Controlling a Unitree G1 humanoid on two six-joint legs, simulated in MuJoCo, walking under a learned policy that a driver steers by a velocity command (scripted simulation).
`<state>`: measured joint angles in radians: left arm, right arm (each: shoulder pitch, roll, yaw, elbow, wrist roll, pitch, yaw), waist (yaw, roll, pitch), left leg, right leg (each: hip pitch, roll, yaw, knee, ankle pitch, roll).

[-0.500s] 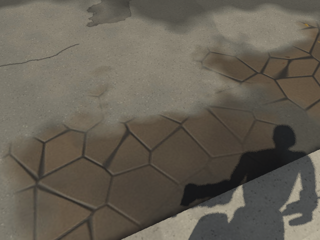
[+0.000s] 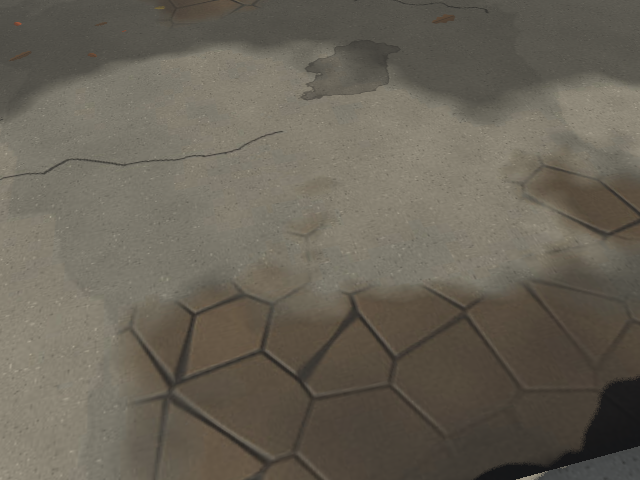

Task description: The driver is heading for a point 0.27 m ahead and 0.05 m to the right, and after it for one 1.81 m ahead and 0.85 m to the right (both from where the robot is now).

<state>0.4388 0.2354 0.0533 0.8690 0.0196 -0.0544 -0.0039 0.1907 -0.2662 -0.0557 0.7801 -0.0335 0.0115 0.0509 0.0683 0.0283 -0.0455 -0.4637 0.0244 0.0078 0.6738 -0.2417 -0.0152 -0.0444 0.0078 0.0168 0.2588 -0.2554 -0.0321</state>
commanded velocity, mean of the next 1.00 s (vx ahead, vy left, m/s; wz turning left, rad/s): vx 0.48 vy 0.00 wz -0.39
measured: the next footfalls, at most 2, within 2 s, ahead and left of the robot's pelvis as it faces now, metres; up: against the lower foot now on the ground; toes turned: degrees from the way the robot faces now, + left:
left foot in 0.08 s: +0.12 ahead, +0.12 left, +0.00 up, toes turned +2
right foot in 0.58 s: +0.39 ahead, -0.07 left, +0.00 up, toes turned -16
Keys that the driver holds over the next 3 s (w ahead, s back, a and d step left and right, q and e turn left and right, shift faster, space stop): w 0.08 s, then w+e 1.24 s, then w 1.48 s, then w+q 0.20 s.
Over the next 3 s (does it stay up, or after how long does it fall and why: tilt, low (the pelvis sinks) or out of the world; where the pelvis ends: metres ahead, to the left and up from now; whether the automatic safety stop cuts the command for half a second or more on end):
stays up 1.38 -0.65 -0.14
